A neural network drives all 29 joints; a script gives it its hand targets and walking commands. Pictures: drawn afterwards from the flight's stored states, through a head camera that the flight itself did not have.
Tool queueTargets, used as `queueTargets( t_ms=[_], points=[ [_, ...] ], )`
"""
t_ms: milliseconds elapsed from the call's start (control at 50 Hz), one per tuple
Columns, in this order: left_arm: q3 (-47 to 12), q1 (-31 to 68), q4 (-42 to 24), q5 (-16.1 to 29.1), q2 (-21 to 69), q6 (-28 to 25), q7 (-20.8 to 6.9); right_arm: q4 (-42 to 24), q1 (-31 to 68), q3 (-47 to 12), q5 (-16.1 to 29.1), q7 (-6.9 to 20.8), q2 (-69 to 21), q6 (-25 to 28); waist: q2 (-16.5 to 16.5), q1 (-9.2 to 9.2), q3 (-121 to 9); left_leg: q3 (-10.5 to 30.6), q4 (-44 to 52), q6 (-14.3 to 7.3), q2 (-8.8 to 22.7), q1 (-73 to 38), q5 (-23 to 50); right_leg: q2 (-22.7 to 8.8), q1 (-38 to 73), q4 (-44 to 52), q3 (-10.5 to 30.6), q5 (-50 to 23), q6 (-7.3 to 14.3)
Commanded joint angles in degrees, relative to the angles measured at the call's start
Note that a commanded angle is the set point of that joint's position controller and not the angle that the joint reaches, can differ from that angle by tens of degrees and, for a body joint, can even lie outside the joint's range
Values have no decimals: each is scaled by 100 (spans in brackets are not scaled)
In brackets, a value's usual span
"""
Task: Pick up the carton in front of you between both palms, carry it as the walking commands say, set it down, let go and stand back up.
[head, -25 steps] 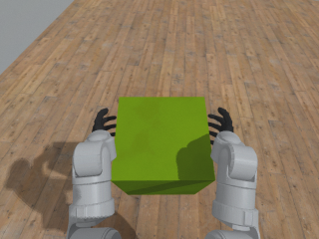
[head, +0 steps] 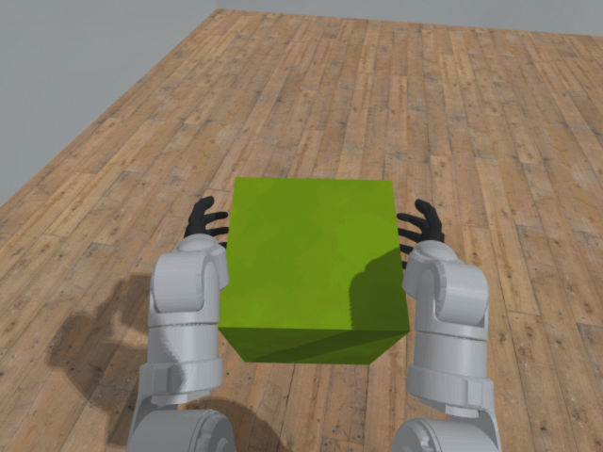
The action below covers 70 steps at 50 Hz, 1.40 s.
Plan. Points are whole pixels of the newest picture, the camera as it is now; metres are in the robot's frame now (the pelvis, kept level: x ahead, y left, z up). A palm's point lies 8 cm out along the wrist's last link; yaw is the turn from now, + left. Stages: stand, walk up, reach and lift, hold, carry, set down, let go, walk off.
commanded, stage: carry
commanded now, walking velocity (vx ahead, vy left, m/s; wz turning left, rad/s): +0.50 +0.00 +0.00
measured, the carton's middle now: (309, 281) +0.36 +0.00 +0.02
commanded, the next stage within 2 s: none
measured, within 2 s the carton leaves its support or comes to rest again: neither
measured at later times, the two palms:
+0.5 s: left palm (241, 117) +0.67 +0.15 +0.11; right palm (391, 122) +0.65 -0.14 +0.12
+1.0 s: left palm (269, 61) +0.94 +0.12 +0.10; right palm (387, 62) +0.95 -0.17 +0.10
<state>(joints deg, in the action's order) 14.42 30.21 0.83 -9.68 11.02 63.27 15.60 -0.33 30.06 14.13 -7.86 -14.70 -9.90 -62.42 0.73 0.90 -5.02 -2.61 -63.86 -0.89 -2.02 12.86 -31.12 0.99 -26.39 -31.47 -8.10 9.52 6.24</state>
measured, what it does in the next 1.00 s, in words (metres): walks ahead: left foot, then right foot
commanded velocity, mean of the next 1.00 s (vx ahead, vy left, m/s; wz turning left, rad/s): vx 0.50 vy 0.00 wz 0.00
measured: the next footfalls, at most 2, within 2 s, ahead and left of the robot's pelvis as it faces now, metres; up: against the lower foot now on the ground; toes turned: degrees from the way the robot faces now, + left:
left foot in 0.42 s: +0.46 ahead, +0.08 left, +0.00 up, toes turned +5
right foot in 0.90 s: +0.78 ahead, -0.12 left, +0.00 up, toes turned -11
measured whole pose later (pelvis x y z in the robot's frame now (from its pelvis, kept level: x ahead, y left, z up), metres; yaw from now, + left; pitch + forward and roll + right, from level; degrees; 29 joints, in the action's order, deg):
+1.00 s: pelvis +0.67 -0.03 +0.01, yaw +1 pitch +4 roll -1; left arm 3.4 14.6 -14.3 -6.7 8.7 71.2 13.8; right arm -16.5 13.7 6.1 -7.3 -12.8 -8.5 -69.9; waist 1.9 1.2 -5.5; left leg -2.9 -60.8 -0.6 2.4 14.5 -25.0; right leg -1.3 -23.6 -27.9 -13.2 8.6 4.7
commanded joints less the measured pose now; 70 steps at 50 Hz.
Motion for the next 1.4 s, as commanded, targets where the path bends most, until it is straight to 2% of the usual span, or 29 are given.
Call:
queueTargets(
  t_ms=[0, 60, 140, 300, 340, 360, 380, 400, 420, 440, 500, 600, 680, 800, 860, 880, 900, 920, 940, 1000, 1040, 1100, 1200, 1240, 1300, 1320, 1340, 1360, 1380],
  points=[
    [-3513, 3536, -420, 2090, 5074, -38, -1136, -80, 3311, -3532, 1669, 928, -5396, -127, -645, 196, -2235, 389, -1078, -163, 261, 3035, 671, -1910, 3962, 1062, 3236, -1217, 801],
    [-3985, 4186, -813, 2472, 5637, -241, -1296, -203, 3398, -3660, 1631, 982, -5727, 86, -457, 61, -2204, 321, -312, -67, 586, 2549, 1147, -1770, 3103, 1306, 2409, -1371, 555],
    [-4197, 3935, -939, 2506, 5525, -390, -1331, -250, 3045, -3877, 1626, 1015, -5731, 297, -506, 81, -2166, 14, 787, 71, 610, 2843, 1387, -1591, 3366, 1330, 1717, -2152, 611],
    [-4050, 3047, -1048, 2200, 4686, -199, -1244, -605, 2683, -4081, 1696, 991, -5025, 126, -753, 250, -1570, -764, 3184, -129, 98, 2464, 3181, -968, 3992, 921, 679, -4103, 147],
    [-3945, 2865, -967, 2083, 4515, -105, -1208, -569, 2564, -3998, 1665, 986, -4816, 12, -953, 81, -1684, -1035, 3688, -267, -141, 1431, 3304, -934, 3791, 408, 473, -4934, -10],
    [-3910, 2836, -946, 2031, 4455, -59, -1194, -541, 2516, -3941, 1639, 983, -4742, -30, -994, -167, -1903, -1138, 3963, -313, -255, 526, 3300, -920, 3500, -261, 254, -5124, -144],
    [-3891, 2886, -929, 1985, 4403, -22, -1181, -514, 2487, -3866, 1599, 986, -4676, -62, -736, -442, -2241, -1026, 4094, -335, -69, -669, 3395, -811, 2871, -1236, 12, -4192, -312],
    [-3860, 2941, -895, 1953, 4373, 22, -1166, -485, 2379, -3754, 1550, 987, -4580, -96, -44, -574, -2626, 473, 3653, -481, 1045, -1962, 3744, -695, 1591, -2360, 88, -2015, -466],
    [-3791, 2886, -756, 1918, 4497, 71, -1147, -398, 2608, -3669, 1559, 945, -4423, -114, 1311, -431, -3012, 3058, 3770, -1555, 2514, -3476, 4107, 247, -484, -3980, 390, 1592, -656],
    [-3717, 2917, -763, 1917, 4391, 94, -1106, -260, 2440, -3707, 1662, 954, -4594, -145, 1425, -473, -2926, 3521, 4177, -1776, 2455, -3497, 3511, 251, -1345, -4809, 890, 2065, -535],
    [-3699, 3095, -856, 1900, 4915, 30, -1097, -513, 2832, -3993, 2013, 1145, -5346, -105, 65, -419, -2199, 2151, 4397, -1243, 2015, -2223, 3722, -409, -1482, -4086, 969, 1306, -423],
    [-4031, 2468, -1046, 1906, 5531, -37, -1240, -805, 2549, -4311, 2354, 1451, -5958, -79, 433, -229, -1968, 1157, 5023, -1072, 1800, -1649, 3527, -576, -1073, -2427, 604, 821, -697],
    [-4199, 1788, -1435, 2089, 5685, 90, -1362, -1126, 1656, -4200, 2289, 1534, -5936, -245, 613, -192, -1693, 377, 5054, -810, 1483, -1990, 4604, -548, -1084, -1046, 181, -50, -815],
    [-4356, 1113, -1974, 2442, 5679, 490, -1549, -1401, 384, -3871, 2009, 1577, -5769, -587, 776, -265, -1172, -179, 4859, -586, 1309, -2587, 5829, -275, -901, 282, -276, -835, -695],
    [-4301, 744, -2127, 2493, 5641, 645, -1640, -1564, 51, -3858, 1981, 1600, -5739, -724, 857, -150, -1405, -619, 3693, -278, 1235, -2250, 6869, 111, 704, 948, -762, -891, -532],
    [-4260, 632, -2189, 2478, 5643, 674, -1665, -1643, -33, -3895, 2004, 1617, -5722, -761, 688, -75, -1720, -810, 2887, -114, 1130, -1601, 6314, 80, 1898, 1048, -756, -799, -486],
    [-4206, 542, -2239, 2460, 5605, 703, -1679, -1793, 192, -3977, 2054, 1637, -5625, -795, 188, 76, -2100, -790, 1705, 19, 1019, -521, 4485, -812, 3113, 943, 438, -527, -341],
    [-4214, 654, -2103, 2396, 5521, 685, -1662, -2013, 447, -4083, 2126, 1645, -5726, -857, -1335, 69, -2488, -567, -29, 242, 294, 1555, 2547, -2289, 4609, 1096, 3092, -302, 649],
    [-4200, 551, -2144, 2426, 5611, 676, -1658, -2075, 469, -4190, 2195, 1670, -5691, -876, -1547, 40, -2224, -51, -893, 152, 25, 2538, 423, -2473, 4558, 1511, 3692, -1117, 905],
    [-4248, 677, -2464, 2502, 6029, 562, -1720, -2188, 502, -4357, 2359, 1703, -6110, -725, -287, 23, -1894, 383, -518, -80, 824, 2593, 962, -2132, 3554, 1536, 2124, -1442, 421],
    [-4273, 717, -2592, 2554, 6113, 475, -1744, -2232, 378, -4413, 2366, 1687, -6280, -615, -529, -16, -1816, 170, 314, 14, 877, 2136, 1299, -1908, 2982, 1869, 1443, -875, 146],
    [-4293, 441, -2639, 2545, 5976, 420, -1791, -2289, 106, -4465, 2273, 1623, -6245, -509, -806, -19, -1577, -181, 1358, 202, 856, 2086, 1595, -1771, 2732, 2178, 919, -613, 261],
    [-4335, 46, -2898, 2471, 5513, 465, -1747, -2606, -128, -4613, 2313, 1557, -5887, -565, -974, -9, -1206, -767, 2869, 224, 491, 1746, 2632, -1401, 2848, 1639, -24, -3294, -71],
    [-4304, -127, -2937, 2385, 5297, 530, -1694, -2695, -162, -4643, 2358, 1556, -5651, -666, -1044, 20, -1169, -876, 3248, 213, 361, 1480, 3040, -1304, 2936, 1373, -221, -3588, -203],
    [-4309, -121, -2949, 2349, 4965, 674, -1637, -2672, -220, -4581, 2353, 1563, -5298, -820, -799, -65, -1136, -1162, 4425, 178, 189, 155, 4086, -1039, 2518, 292, -559, -3095, -573],
    [-4326, -47, -2948, 2364, 4813, 726, -1623, -2657, -224, -4507, 2323, 1566, -5159, -872, -636, -92, -1243, -933, 4579, 183, 488, -711, 4813, -968, 2024, -129, -506, -2561, -757],
    [-4344, 58, -2958, 2396, 4686, 799, -1613, -2621, -233, -4404, 2287, 1558, -4995, -918, 161, -119, -1719, 127, 3929, -23, 1567, -1855, 7449, -756, 1296, -1047, -408, -543, -983],
    [-4431, 161, -2977, 2452, 4682, 875, -1602, -2428, -225, -4356, 2227, 1541, -4959, -935, 1156, -237, -2325, 1160, 3595, -950, 2484, -3207, 8810, -329, 225, -1908, 34, 1929, -1080],
    [-4496, 104, -2987, 2505, 4714, 907, -1628, -2294, -459, -4276, 2214, 1549, -5039, -910, 1198, -217, -2501, 1415, 3953, -1198, 2572, -2895, 7798, -364, 138, -2135, 419, 2597, -998]
  ],
)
